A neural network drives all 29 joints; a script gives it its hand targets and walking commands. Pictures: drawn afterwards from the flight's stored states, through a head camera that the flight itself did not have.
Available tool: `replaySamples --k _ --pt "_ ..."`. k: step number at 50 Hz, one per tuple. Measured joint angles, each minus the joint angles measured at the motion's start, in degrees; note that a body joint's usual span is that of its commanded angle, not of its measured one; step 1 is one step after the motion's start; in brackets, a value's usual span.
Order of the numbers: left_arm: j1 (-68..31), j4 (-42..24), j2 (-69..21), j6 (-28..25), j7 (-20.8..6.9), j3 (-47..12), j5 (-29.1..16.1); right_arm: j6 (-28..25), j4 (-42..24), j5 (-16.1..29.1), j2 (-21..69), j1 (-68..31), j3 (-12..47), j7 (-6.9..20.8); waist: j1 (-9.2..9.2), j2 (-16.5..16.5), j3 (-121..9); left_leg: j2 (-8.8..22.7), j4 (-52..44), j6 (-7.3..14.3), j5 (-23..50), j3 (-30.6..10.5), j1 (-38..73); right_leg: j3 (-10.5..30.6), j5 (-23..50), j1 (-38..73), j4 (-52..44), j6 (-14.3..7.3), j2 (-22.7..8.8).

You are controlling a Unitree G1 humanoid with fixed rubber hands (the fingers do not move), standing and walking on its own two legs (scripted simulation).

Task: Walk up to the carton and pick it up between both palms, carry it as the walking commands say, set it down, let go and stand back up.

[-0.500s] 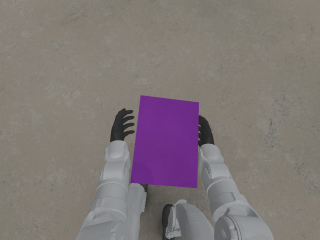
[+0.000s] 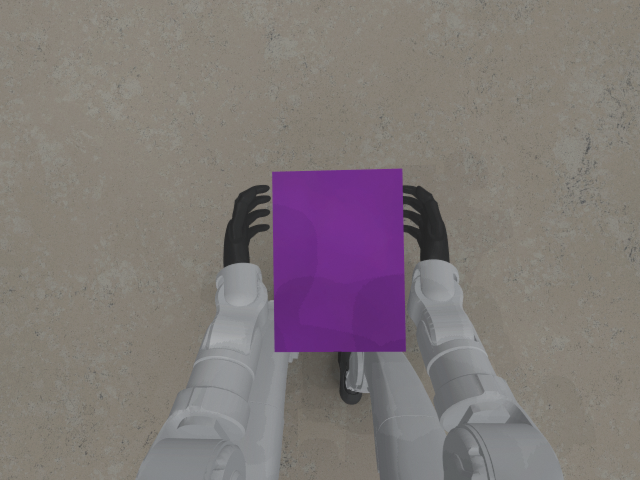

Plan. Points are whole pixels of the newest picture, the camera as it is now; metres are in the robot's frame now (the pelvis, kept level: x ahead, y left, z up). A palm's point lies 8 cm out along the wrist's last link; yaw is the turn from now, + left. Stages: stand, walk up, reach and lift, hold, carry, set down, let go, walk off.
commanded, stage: set down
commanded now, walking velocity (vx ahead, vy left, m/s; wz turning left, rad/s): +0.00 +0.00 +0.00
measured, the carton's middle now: (338, 257) +0.32 +0.01 -0.22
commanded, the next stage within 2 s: none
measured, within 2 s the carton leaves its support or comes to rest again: neither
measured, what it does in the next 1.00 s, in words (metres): lowers itself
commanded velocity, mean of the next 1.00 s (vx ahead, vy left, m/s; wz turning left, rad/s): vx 0.00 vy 0.00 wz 0.00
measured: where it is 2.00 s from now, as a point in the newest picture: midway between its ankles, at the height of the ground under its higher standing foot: (321, 351)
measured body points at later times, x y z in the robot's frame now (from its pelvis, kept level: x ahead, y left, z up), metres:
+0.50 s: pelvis -0.03 +0.02 -0.06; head +0.27 +0.04 +0.26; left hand +0.37 +0.12 -0.22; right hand +0.40 -0.08 -0.21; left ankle +0.14 +0.09 -0.68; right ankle +0.01 -0.09 -0.68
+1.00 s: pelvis -0.06 +0.01 -0.14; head +0.30 +0.02 +0.13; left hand +0.38 +0.09 -0.34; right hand +0.42 -0.09 -0.32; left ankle +0.14 +0.09 -0.68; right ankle +0.01 -0.09 -0.68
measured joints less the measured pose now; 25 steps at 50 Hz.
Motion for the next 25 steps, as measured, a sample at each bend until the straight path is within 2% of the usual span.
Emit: replaySamples --k 11,16,19,25 --pt "-3.95 0.03 0.0 1.11 2.47 -0.25 -1.1 0.04 -1.29 0.8 -0.32 -4.79 0.66 -0.72 -0.07 -0.72 -0.4 0.0 7.17 0.61 -2.09 0.24 -10.07 -0.02 -2.22 -9.55 6.72 0.84 0.07" --pt "-5.35 0.02 0.0 1.61 2.65 -0.62 -1.93 0.11 -1.29 0.81 -0.22 -7.31 0.66 -1.19 -0.88 -0.46 -0.45 -0.02 10.14 0.87 -2.32 0.29 -14.69 -0.05 -2.75 -14.16 10.0 1.29 0.14" --pt "-7.91 0.02 0.0 2.37 2.8 -1.11 -2.17 0.33 -1.28 0.94 -0.12 -9.16 0.66 -1.19 -1.15 -0.08 -0.46 -0.02 12.35 1.15 -2.45 0.48 -17.42 -0.06 -3.21 -16.95 12.59 1.49 0.12" --pt "-15.59 0.02 0.0 5.21 4.81 -1.13 -2.17 2.71 0.15 0.94 -1.38 -15.65 0.65 -1.18 -1.26 0.82 0.09 -0.03 16.82 1.26 -2.85 0.84 -21.46 -0.06 -4.18 -21.17 17.91 1.84 0.09"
